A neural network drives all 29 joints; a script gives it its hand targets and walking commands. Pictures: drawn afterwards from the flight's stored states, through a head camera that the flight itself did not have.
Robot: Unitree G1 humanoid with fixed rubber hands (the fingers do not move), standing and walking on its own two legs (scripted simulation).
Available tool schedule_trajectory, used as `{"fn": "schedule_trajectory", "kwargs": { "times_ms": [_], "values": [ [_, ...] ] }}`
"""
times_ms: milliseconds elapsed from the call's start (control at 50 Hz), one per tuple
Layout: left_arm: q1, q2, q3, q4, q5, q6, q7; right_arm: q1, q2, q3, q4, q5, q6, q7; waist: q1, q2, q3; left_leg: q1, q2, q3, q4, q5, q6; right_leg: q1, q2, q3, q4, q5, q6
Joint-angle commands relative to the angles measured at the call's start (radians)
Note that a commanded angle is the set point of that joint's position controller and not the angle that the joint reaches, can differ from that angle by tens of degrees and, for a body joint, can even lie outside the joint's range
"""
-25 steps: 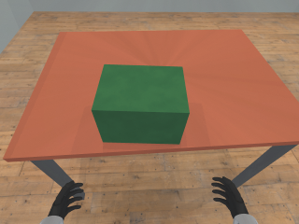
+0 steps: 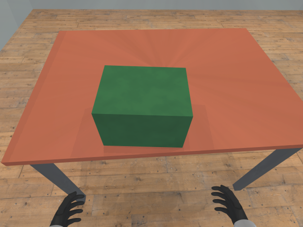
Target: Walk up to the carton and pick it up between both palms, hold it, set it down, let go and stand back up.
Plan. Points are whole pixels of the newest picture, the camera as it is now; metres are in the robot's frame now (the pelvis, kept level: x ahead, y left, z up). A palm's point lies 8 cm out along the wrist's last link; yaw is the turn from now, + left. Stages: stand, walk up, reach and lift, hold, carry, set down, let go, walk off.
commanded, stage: let go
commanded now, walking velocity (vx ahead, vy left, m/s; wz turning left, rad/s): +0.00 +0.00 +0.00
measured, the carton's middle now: (144, 107) +0.47 +0.02 +0.01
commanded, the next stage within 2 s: stand in 0.08 s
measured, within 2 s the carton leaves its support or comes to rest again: neither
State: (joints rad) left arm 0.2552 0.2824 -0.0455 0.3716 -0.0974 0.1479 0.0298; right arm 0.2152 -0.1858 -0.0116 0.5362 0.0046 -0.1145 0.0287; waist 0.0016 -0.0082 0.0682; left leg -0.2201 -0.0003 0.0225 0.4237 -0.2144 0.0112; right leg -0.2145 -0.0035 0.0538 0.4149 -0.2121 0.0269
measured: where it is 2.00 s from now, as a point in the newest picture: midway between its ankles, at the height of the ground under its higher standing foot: outside the picture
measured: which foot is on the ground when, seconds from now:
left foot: down 0.00-1.00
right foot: down 0.00-1.00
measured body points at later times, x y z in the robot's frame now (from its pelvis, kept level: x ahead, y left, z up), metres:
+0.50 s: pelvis +0.02 +0.01 +0.00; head +0.04 +0.02 +0.45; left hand +0.14 +0.27 -0.12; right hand +0.15 -0.25 -0.09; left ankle +0.01 +0.11 -0.74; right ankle +0.01 -0.13 -0.74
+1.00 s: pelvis +0.02 +0.01 +0.00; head +0.03 +0.02 +0.45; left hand +0.13 +0.27 -0.12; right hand +0.15 -0.25 -0.09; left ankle +0.01 +0.11 -0.74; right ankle +0.01 -0.13 -0.74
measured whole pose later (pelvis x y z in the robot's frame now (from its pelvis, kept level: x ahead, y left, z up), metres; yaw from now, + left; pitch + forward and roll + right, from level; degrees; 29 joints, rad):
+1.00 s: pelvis +0.02 +0.01 +0.00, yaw +0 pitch +1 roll -1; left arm 0.25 0.28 0.02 0.74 0.02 -0.02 0.00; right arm 0.29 -0.28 -0.01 0.61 -0.03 -0.04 0.03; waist 0.00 -0.01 -0.01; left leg -0.22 0.00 0.02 0.47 -0.27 0.01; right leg -0.20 0.00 0.05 0.43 -0.25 0.03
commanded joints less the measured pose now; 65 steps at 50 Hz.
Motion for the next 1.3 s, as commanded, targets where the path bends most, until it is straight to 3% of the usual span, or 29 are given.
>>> {"fn": "schedule_trajectory", "kwargs": {
  "times_ms": [0, 80, 100, 120, 160, 200, 280, 340, 380, 460, 520, 540, 620, 640, 660, 720, 740, 780, 920, 980, 1060, 1100, 1120, 1140, 1180, 1200, 1220, 1240, 1280],
  "values": [
    [-0.119, 0.018, 0.048, -0.074, 0.045, -0.064, 0.017, -0.075, -0.100, -0.098, 0.002, -0.004, -0.110, 0.012, 0.040, 0.043, -0.178, 0.170, 0.019, 0.046, -0.067, 0.198, -0.064, 0.053, 0.045, -0.062, -0.077, 0.070, -0.067],
    [-0.074, 0.016, 0.051, -0.052, 0.043, -0.057, 0.004, -0.062, -0.127, -0.098, 0.043, -0.004, -0.131, 0.003, 0.029, 0.030, -0.162, 0.209, 0.009, 0.059, -0.056, 0.241, -0.063, 0.046, 0.036, -0.060, -0.082, 0.118, -0.059],
    [-0.015, 0.221, 0.131, 0.087, 0.158, -0.115, -0.003, 0.021, -0.263, -0.097, 0.105, -0.042, -0.023, -0.019, 0.000, -0.035, -0.354, 0.150, 0.081, -0.054, 0.027, 0.344, -0.003, 0.093, -0.053, 0.036, 0.065, 0.217, -0.054],
    [0.007, 0.215, 0.113, 0.087, 0.154, -0.132, -0.006, 0.004, -0.281, -0.088, 0.073, -0.055, 0.012, -0.019, 0.024, 0.055, -0.347, 0.111, 0.083, -0.057, 0.041, 0.267, 0.015, 0.111, -0.060, 0.044, 0.058, 0.188, -0.050],
    [-0.028, 0.226, 0.107, 0.119, 0.150, -0.165, -0.018, -0.017, -0.266, -0.094, 0.054, -0.057, 0.038, -0.016, 0.008, -0.012, -0.231, 0.056, 0.088, -0.072, 0.007, 0.061, 0.024, 0.043, -0.087, 0.068, 0.034, 0.099, -0.064],
    [-0.034, 0.239, 0.111, 0.148, 0.161, -0.174, -0.020, 0.015, -0.273, -0.094, 0.062, -0.048, 0.046, -0.015, -0.006, -0.029, -0.242, 0.063, 0.083, -0.087, -0.007, 0.021, 0.034, 0.016, -0.064, 0.065, 0.041, 0.053, -0.071],
    [-0.030, 0.208, 0.115, 0.193, 0.139, -0.190, -0.027, -0.009, -0.321, -0.099, 0.057, -0.047, 0.038, -0.007, 0.001, 0.077, -0.270, 0.102, 0.086, -0.094, 0.009, 0.120, 0.040, 0.017, -0.055, 0.053, 0.054, 0.122, -0.067],
    [-0.041, 0.231, 0.124, 0.226, 0.135, -0.206, -0.035, 0.017, -0.327, -0.095, 0.066, -0.041, 0.045, -0.008, 0.007, 0.020, -0.250, 0.068, 0.098, -0.093, -0.007, 0.194, 0.029, 0.073, -0.084, 0.059, 0.059, 0.179, -0.053],
    [-0.010, 0.230, 0.126, 0.251, 0.135, -0.192, -0.031, 0.017, -0.298, -0.087, 0.074, -0.043, 0.050, -0.013, 0.028, 0.085, -0.249, 0.090, 0.103, -0.080, 0.014, 0.207, 0.036, 0.060, -0.087, 0.073, 0.048, 0.191, -0.064],
    [-0.043, 0.251, 0.141, 0.269, 0.145, -0.202, -0.032, 0.017, -0.301, -0.086, 0.054, -0.036, 0.044, -0.018, -0.005, 0.020, -0.250, 0.092, 0.108, -0.111, -0.002, 0.218, 0.037, 0.060, -0.073, 0.049, 0.059, 0.208, -0.065],
    [-0.032, 0.255, 0.149, 0.286, 0.140, -0.199, -0.031, 0.048, -0.318, -0.084, 0.077, -0.036, 0.048, -0.013, 0.009, 0.051, -0.247, 0.091, 0.100, -0.084, -0.009, 0.193, 0.041, 0.083, -0.082, 0.068, 0.041, 0.215, -0.062],
    [-0.029, 0.238, 0.140, 0.284, 0.140, -0.202, -0.033, 0.035, -0.337, -0.097, 0.070, -0.038, 0.053, -0.016, 0.005, 0.119, -0.271, 0.120, 0.099, -0.079, 0.008, 0.264, 0.040, 0.077, -0.082, 0.044, 0.056, 0.258, -0.071],
    [-0.035, 0.215, 0.138, 0.288, 0.140, -0.203, -0.036, 0.030, -0.342, -0.099, 0.069, -0.028, 0.050, -0.024, 0.009, 0.033, -0.258, 0.115, 0.104, -0.087, 0.026, 0.302, 0.032, 0.082, -0.075, 0.028, 0.033, 0.279, -0.053],
    [-0.038, 0.261, 0.144, 0.291, 0.145, -0.206, -0.032, 0.059, -0.330, -0.089, 0.078, -0.015, 0.053, -0.018, -0.016, 0.041, -0.288, 0.132, 0.101, -0.107, 0.005, 0.254, 0.036, 0.090, -0.083, 0.040, 0.038, 0.242, -0.065],
    [0.003, 0.248, 0.145, 0.304, 0.135, -0.206, -0.028, 0.058, -0.339, -0.098, 0.082, -0.026, 0.054, -0.024, 0.007, 0.036, -0.267, 0.123, 0.104, -0.098, 0.000, 0.215, 0.042, 0.089, -0.084, 0.043, 0.038, 0.248, -0.065],
    [-0.018, 0.261, 0.141, 0.305, 0.137, -0.208, -0.026, 0.067, -0.343, -0.103, 0.072, -0.028, 0.051, -0.027, -0.015, 0.074, -0.252, 0.112, 0.105, -0.090, 0.012, 0.262, 0.040, 0.086, -0.089, 0.059, 0.037, 0.277, -0.066],
    [-0.046, 0.254, 0.142, 0.313, 0.139, -0.208, -0.032, 0.038, -0.330, -0.088, 0.071, -0.025, 0.054, -0.023, 0.003, 0.030, -0.243, 0.081, 0.107, -0.090, 0.000, 0.239, 0.044, 0.102, -0.084, 0.042, 0.051, 0.279, -0.060],
    [-0.031, 0.256, 0.143, 0.307, 0.134, -0.205, -0.031, 0.040, -0.354, -0.096, 0.074, -0.027, 0.045, -0.019, -0.009, 0.094, -0.227, 0.089, 0.103, -0.090, -0.009, 0.231, 0.043, 0.068, -0.083, 0.055, 0.037, 0.241, -0.069],
    [-0.038, 0.260, 0.143, 0.324, 0.139, -0.216, -0.035, 0.071, -0.350, -0.096, 0.091, -0.028, 0.047, -0.029, 0.001, 0.040, -0.217, 0.100, 0.116, -0.105, -0.009, 0.290, 0.047, 0.064, -0.075, 0.040, 0.033, 0.240, -0.074],
    [-0.046, 0.231, 0.133, 0.332, 0.131, -0.207, -0.033, 0.051, -0.360, -0.103, 0.085, -0.031, 0.044, -0.026, -0.003, 0.091, -0.201, 0.093, 0.110, -0.093, -0.015, 0.291, 0.045, 0.060, -0.079, 0.039, 0.030, 0.245, -0.070],
    [-0.020, 0.237, 0.129, 0.357, 0.125, -0.219, -0.034, 0.047, -0.349, -0.091, 0.085, -0.030, 0.044, -0.029, 0.021, 0.072, -0.228, 0.108, 0.116, -0.095, -0.004, 0.310, 0.052, 0.083, -0.089, 0.042, 0.031, 0.248, -0.070],
    [-0.016, 0.234, 0.133, 0.355, 0.133, -0.210, -0.034, 0.104, -0.314, -0.082, 0.103, -0.027, 0.044, -0.027, -0.007, 0.079, -0.233, 0.111, 0.113, -0.087, -0.002, 0.289, 0.052, 0.088, -0.094, 0.050, 0.038, 0.279, -0.073],
    [-0.021, 0.253, 0.135, 0.355, 0.127, -0.214, -0.034, 0.043, -0.339, -0.092, 0.104, -0.027, 0.045, -0.024, 0.005, 0.046, -0.217, 0.102, 0.119, -0.104, -0.016, 0.265, 0.056, 0.074, -0.088, 0.055, 0.028, 0.266, -0.075],
    [-0.002, 0.238, 0.138, 0.381, 0.128, -0.207, -0.036, 0.080, -0.349, -0.094, 0.108, -0.024, 0.045, -0.029, 0.001, 0.098, -0.219, 0.083, 0.117, -0.095, -0.025, 0.267, 0.050, 0.094, -0.087, 0.053, 0.025, 0.244, -0.068],
    [-0.018, 0.227, 0.130, 0.366, 0.124, -0.211, -0.039, 0.078, -0.330, -0.082, 0.115, -0.020, 0.040, -0.028, 0.010, 0.082, -0.199, 0.073, 0.119, -0.111, -0.025, 0.209, 0.047, 0.090, -0.088, 0.055, 0.011, 0.227, -0.070],
    [-0.018, 0.258, 0.136, 0.371, 0.127, -0.219, -0.036, 0.087, -0.317, -0.073, 0.110, -0.020, 0.042, -0.028, -0.001, 0.061, -0.199, 0.081, 0.116, -0.104, -0.028, 0.230, 0.052, 0.081, -0.085, 0.062, 0.024, 0.220, -0.071],
    [-0.035, 0.260, 0.144, 0.391, 0.134, -0.215, -0.031, 0.055, -0.329, -0.089, 0.107, -0.028, 0.049, -0.028, 0.000, 0.123, -0.220, 0.104, 0.113, -0.082, -0.022, 0.257, 0.049, 0.068, -0.092, 0.060, 0.029, 0.262, -0.072],
    [-0.021, 0.240, 0.139, 0.372, 0.133, -0.217, -0.030, 0.064, -0.326, -0.089, 0.093, -0.032, 0.042, -0.032, -0.008, 0.074, -0.219, 0.091, 0.124, -0.115, -0.020, 0.249, 0.054, 0.075, -0.085, 0.052, 0.040, 0.251, -0.072],
    [-0.033, 0.253, 0.145, 0.388, 0.134, -0.200, -0.034, 0.092, -0.340, -0.090, 0.112, -0.022, 0.043, -0.033, -0.017, 0.103, -0.219, 0.109, 0.124, -0.109, -0.041, 0.235, 0.047, 0.082, -0.072, 0.038, 0.020, 0.198, -0.071]
  ]
}}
